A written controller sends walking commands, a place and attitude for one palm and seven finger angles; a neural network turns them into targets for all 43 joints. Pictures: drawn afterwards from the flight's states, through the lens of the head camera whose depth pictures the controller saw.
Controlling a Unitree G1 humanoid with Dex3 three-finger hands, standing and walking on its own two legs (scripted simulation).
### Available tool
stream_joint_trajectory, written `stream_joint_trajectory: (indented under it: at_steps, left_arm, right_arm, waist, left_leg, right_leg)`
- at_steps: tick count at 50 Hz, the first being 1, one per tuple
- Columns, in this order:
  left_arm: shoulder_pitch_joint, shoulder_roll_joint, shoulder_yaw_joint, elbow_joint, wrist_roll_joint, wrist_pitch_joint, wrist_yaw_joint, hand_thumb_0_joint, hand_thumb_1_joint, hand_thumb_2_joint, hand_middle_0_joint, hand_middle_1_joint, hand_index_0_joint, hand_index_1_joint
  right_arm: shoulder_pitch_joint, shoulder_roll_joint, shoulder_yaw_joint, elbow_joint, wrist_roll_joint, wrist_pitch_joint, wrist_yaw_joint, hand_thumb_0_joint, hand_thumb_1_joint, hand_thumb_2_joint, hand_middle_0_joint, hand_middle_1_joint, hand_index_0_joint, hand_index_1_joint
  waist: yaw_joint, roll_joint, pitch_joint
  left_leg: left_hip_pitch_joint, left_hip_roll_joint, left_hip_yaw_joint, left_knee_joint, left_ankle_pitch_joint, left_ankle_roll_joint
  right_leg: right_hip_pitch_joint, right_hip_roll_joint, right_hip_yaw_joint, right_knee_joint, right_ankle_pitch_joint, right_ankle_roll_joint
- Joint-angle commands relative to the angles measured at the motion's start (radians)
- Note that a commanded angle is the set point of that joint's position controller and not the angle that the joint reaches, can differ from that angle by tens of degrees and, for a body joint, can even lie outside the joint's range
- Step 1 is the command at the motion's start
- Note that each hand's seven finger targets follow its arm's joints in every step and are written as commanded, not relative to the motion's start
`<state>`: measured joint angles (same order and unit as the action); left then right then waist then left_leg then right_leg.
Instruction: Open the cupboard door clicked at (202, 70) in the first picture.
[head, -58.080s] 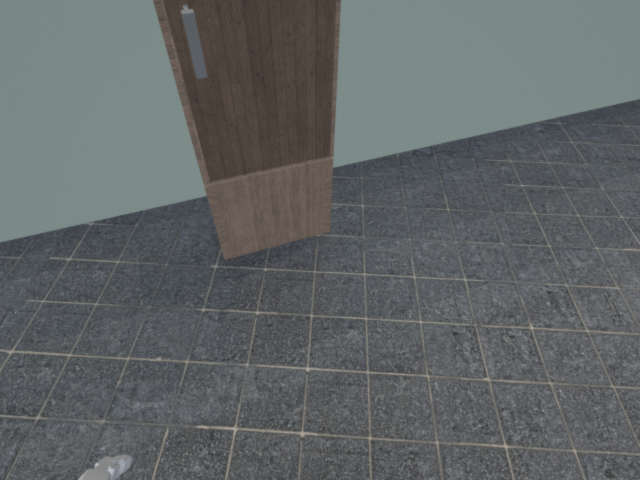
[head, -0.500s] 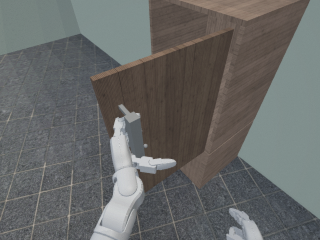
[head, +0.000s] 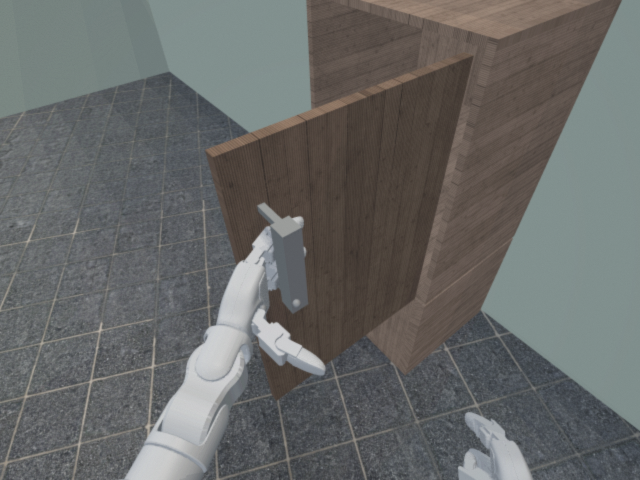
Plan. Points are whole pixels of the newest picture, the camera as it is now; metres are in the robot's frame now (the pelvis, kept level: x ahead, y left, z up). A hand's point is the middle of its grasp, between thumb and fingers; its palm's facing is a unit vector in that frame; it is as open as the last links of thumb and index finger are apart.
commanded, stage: slide the hand sideways off the handle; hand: left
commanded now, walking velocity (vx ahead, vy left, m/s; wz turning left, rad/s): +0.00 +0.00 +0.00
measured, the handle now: (281, 258) +0.36 +0.07 +0.11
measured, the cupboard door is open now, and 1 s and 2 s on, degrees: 90 90 90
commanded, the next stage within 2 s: draw the hand back to the body in 0.98 s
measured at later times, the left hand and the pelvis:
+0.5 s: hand (267, 327) +0.26 +0.08 +0.10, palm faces -0.11 -0.99 -0.01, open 16.2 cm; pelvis +0.02 -0.01 +0.00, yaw -2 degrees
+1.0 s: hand (219, 368) +0.21 +0.12 +0.10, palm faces -0.07 -1.00 -0.05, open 16.3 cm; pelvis +0.02 -0.02 -0.01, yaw +0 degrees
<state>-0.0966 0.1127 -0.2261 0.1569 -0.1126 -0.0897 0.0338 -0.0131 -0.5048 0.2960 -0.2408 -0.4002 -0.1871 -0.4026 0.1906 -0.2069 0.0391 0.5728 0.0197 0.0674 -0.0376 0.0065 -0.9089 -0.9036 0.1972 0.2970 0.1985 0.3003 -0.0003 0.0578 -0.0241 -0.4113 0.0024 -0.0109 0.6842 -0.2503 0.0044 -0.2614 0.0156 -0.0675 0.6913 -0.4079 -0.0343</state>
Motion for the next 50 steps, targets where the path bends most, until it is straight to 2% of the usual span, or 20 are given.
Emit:
stream_joint_trajectory:
  at_steps: [1,2,4,6,7,9,11,15,20,21,26,27,28,31,33,41,45,47,49,50]
  left_arm:
    - [-0.289,-0.082,0.066,-0.218,-0.096,-0.039,-0.030,0.000,-0.500,0.300,-0.150,-0.300,-0.150,-0.300]
    - [-0.275,-0.095,0.065,-0.225,-0.089,-0.036,-0.012,0.000,-0.500,0.300,-0.150,-0.300,-0.150,-0.300]
    - [-0.234,-0.067,0.087,-0.243,-0.059,-0.040,0.020,0.000,-0.500,0.300,-0.150,-0.300,-0.150,-0.300]
    - [-0.215,-0.032,0.095,-0.268,-0.009,-0.053,0.042,0.000,-0.500,0.300,-0.150,-0.300,-0.150,-0.300]
    - [-0.191,-0.042,0.085,-0.299,0.003,-0.060,0.047,0.000,-0.500,0.300,-0.150,-0.300,-0.150,-0.300]
    - [-0.147,-0.030,0.090,-0.328,0.012,-0.065,0.044,0.000,-0.500,0.300,-0.150,-0.300,-0.150,-0.300]
    - [-0.097,0.023,0.136,-0.344,0.010,-0.061,0.036,0.000,-0.500,0.300,-0.150,-0.300,-0.150,-0.300]
    - [-0.004,0.048,0.164,-0.442,-0.008,-0.059,0.008,0.000,-0.500,0.300,-0.150,-0.300,-0.150,-0.300]
    - [0.128,0.038,0.164,-0.534,-0.041,-0.055,-0.027,0.000,-0.500,0.300,-0.150,-0.300,-0.150,-0.300]
    - [0.150,0.056,0.183,-0.538,-0.048,-0.055,-0.034,0.000,-0.500,0.300,-0.150,-0.300,-0.150,-0.300]
    - [0.215,0.102,0.229,-0.559,-0.061,-0.066,-0.075,0.000,-0.500,0.300,-0.150,-0.300,-0.150,-0.300]
    - [0.220,0.122,0.256,-0.569,-0.067,-0.072,-0.083,0.000,-0.500,0.300,-0.150,-0.300,-0.150,-0.300]
    - [0.230,0.116,0.250,-0.597,-0.068,-0.079,-0.094,0.000,-0.500,0.300,-0.150,-0.300,-0.150,-0.300]
    - [0.318,0.131,0.276,-0.602,-0.086,-0.084,-0.118,0.000,-0.500,0.300,-0.150,-0.300,-0.150,-0.300]
    - [0.363,0.119,0.268,-0.629,-0.095,-0.087,-0.134,0.000,-0.500,0.300,-0.150,-0.300,-0.150,-0.300]
    - [0.503,0.160,0.319,-0.669,-0.128,-0.118,-0.195,0.000,-0.500,0.300,-0.150,-0.300,-0.150,-0.300]
    - [0.486,0.168,0.321,-0.691,-0.149,-0.147,-0.236,0.000,-0.500,0.300,-0.150,-0.300,-0.150,-0.300]
    - [0.501,0.194,0.354,-0.681,-0.162,-0.160,-0.248,0.000,-0.500,0.300,-0.150,-0.300,-0.150,-0.300]
    - [0.457,0.172,0.320,-0.682,-0.164,-0.166,-0.260,0.000,-0.500,0.300,-0.150,-0.300,-0.150,-0.300]
    - [0.428,0.177,0.323,-0.677,-0.167,-0.170,-0.259,0.000,-0.500,0.300,-0.150,-0.300,-0.150,-0.300]
  right_arm:
    - [-0.157,-0.093,-0.017,-0.174,0.013,-0.088,-0.007,0.000,-0.900,-0.900,0.200,0.300,0.200,0.300]
    - [-0.157,-0.092,-0.016,-0.177,0.010,-0.093,-0.003,0.000,-0.900,-0.900,0.200,0.300,0.200,0.300]
    - [-0.144,-0.095,-0.020,-0.183,0.004,-0.100,0.010,0.000,-0.900,-0.900,0.200,0.300,0.200,0.300]
    - [-0.132,-0.098,-0.025,-0.183,-0.002,-0.098,0.023,0.000,-0.900,-0.900,0.200,0.300,0.200,0.300]
    - [-0.133,-0.091,-0.026,-0.197,-0.004,-0.101,0.028,0.000,-0.900,-0.900,0.200,0.300,0.200,0.300]
    - [-0.128,-0.091,-0.027,-0.205,-0.004,-0.101,0.035,0.000,-0.900,-0.900,0.200,0.300,0.200,0.300]
    - [-0.125,-0.096,-0.027,-0.207,-0.003,-0.094,0.035,0.000,-0.900,-0.900,0.200,0.300,0.200,0.300]
    - [-0.134,-0.090,-0.028,-0.228,0.002,-0.099,0.029,0.000,-0.900,-0.900,0.200,0.300,0.200,0.300]
    - [-0.129,-0.090,-0.027,-0.243,0.006,-0.116,0.026,0.000,-0.900,-0.900,0.200,0.300,0.200,0.300]
    - [-0.123,-0.096,-0.029,-0.240,0.006,-0.120,0.023,0.000,-0.900,-0.900,0.200,0.300,0.200,0.300]
    - [-0.107,-0.102,-0.032,-0.231,0.006,-0.136,0.013,0.000,-0.900,-0.900,0.200,0.300,0.200,0.300]
    - [-0.106,-0.101,-0.034,-0.232,0.006,-0.140,0.009,0.000,-0.900,-0.900,0.200,0.300,0.200,0.300]
    - [-0.105,-0.100,-0.034,-0.234,0.007,-0.144,0.008,0.000,-0.900,-0.900,0.200,0.300,0.200,0.300]
    - [-0.089,-0.103,-0.035,-0.235,0.010,-0.155,0.008,0.000,-0.900,-0.900,0.200,0.300,0.200,0.300]
    - [-0.086,-0.102,-0.037,-0.247,0.011,-0.163,0.008,0.000,-0.900,-0.900,0.200,0.300,0.200,0.300]
    - [-0.064,-0.115,-0.041,-0.259,0.013,-0.185,0.002,0.000,-0.900,-0.900,0.200,0.300,0.200,0.300]
    - [-0.060,-0.117,-0.043,-0.257,0.018,-0.204,-0.007,0.000,-0.900,-0.900,0.200,0.300,0.200,0.300]
    - [-0.057,-0.123,-0.045,-0.248,0.018,-0.215,-0.012,0.000,-0.900,-0.900,0.200,0.300,0.200,0.300]
    - [-0.058,-0.124,-0.044,-0.246,0.020,-0.224,-0.017,0.000,-0.900,-0.900,0.200,0.300,0.200,0.300]
    - [-0.052,-0.125,-0.044,-0.240,0.020,-0.232,-0.019,0.000,-0.900,-0.900,0.200,0.300,0.200,0.300]
  waist:
    - [0.002,-0.124,-0.148]
    - [0.001,-0.134,-0.144]
    - [0.011,-0.158,-0.149]
    - [0.013,-0.117,-0.148]
    - [0.017,-0.105,-0.161]
    - [0.020,-0.075,-0.164]
    - [0.029,-0.077,-0.165]
    - [0.027,-0.062,-0.167]
    - [0.015,-0.077,-0.142]
    - [0.012,-0.103,-0.140]
    - [0.004,-0.094,-0.121]
    - [0.008,-0.097,-0.137]
    - [0.010,-0.068,-0.168]
    - [0.017,-0.069,-0.176]
    - [0.020,-0.058,-0.183]
    - [0.015,-0.122,-0.156]
    - [0.002,-0.081,-0.128]
    - [0.003,-0.100,-0.121]
    - [-0.009,-0.073,-0.108]
    - [-0.013,-0.082,-0.102]
  left_leg:
    - [0.205,-0.007,-0.033,-0.119,-0.070,0.015]
    - [0.205,-0.005,-0.031,-0.124,-0.066,0.016]
    - [0.196,-0.003,-0.025,-0.123,-0.056,0.017]
    - [0.200,-0.002,-0.015,-0.121,-0.041,0.018]
    - [0.207,0.000,-0.012,-0.119,-0.027,0.019]
    - [0.205,0.002,-0.005,-0.117,-0.022,0.017]
    - [0.196,0.002,0.005,-0.114,-0.009,0.017]
    - [0.208,0.002,0.022,-0.101,0.037,0.021]
    - [0.207,0.001,0.021,-0.090,0.072,0.023]
    - [0.201,0.001,0.019,-0.085,0.074,0.025]
    - [0.180,-0.007,0.019,-0.062,0.077,0.028]
    - [0.175,-0.008,0.019,-0.059,0.082,0.027]
    - [0.187,-0.012,0.020,-0.053,0.103,0.027]
    - [0.182,-0.012,0.019,-0.043,0.133,0.025]
    - [0.180,-0.013,0.020,-0.038,0.150,0.024]
    - [0.127,-0.020,0.013,-0.004,0.152,0.028]
    - [0.117,-0.021,0.009,0.008,0.113,0.027]
    - [0.094,-0.021,0.000,0.022,0.093,0.026]
    - [0.095,-0.022,-0.002,0.022,0.072,0.027]
    - [0.092,-0.021,-0.008,0.021,0.056,0.026]
  right_leg:
    - [-0.140,0.009,0.019,-0.190,0.055,0.010]
    - [-0.145,0.007,0.013,-0.185,0.056,0.012]
    - [-0.143,0.008,0.018,-0.179,0.056,0.014]
    - [-0.144,0.006,0.024,-0.170,0.067,0.010]
    - [-0.142,0.005,0.021,-0.161,0.081,0.009]
    - [-0.137,0.006,0.025,-0.157,0.089,0.007]
    - [-0.108,0.006,0.034,-0.169,0.102,0.005]
    - [-0.093,0.006,0.047,-0.172,0.176,0.012]
    - [-0.094,0.009,0.038,-0.163,0.254,0.021]
    - [-0.089,0.009,0.040,-0.166,0.260,0.024]
    - [-0.100,0.001,0.061,-0.166,0.293,0.035]
    - [-0.091,-0.006,0.066,-0.160,0.315,0.039]
    - [-0.079,-0.007,0.068,-0.148,0.352,0.039]
    - [-0.067,-0.005,0.059,-0.131,0.412,0.041]
    - [-0.062,-0.010,0.054,-0.116,0.462,0.046]
    - [-0.060,-0.026,0.075,-0.100,0.567,0.072]
    - [-0.115,-0.023,0.080,-0.107,0.478,0.071]
    - [-0.118,-0.032,0.103,-0.119,0.452,0.075]
    - [-0.151,-0.027,0.095,-0.123,0.379,0.068]
    - [-0.162,-0.024,0.092,-0.125,0.334,0.064]
